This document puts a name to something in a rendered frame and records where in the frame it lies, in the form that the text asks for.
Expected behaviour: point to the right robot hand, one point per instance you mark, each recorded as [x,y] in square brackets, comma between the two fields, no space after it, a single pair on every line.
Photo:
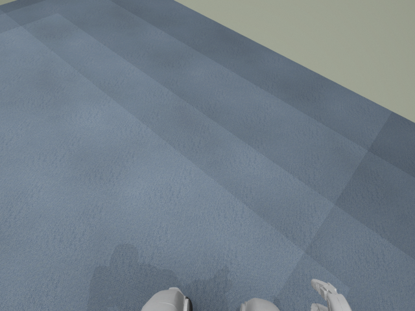
[335,301]

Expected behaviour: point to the robot left thigh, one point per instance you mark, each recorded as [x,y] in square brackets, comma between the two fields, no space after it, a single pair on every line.
[167,300]

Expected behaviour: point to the robot right thigh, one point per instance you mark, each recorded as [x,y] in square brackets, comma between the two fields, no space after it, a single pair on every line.
[257,304]

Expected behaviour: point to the robot thigh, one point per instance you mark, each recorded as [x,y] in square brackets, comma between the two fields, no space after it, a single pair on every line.
[257,304]
[167,300]

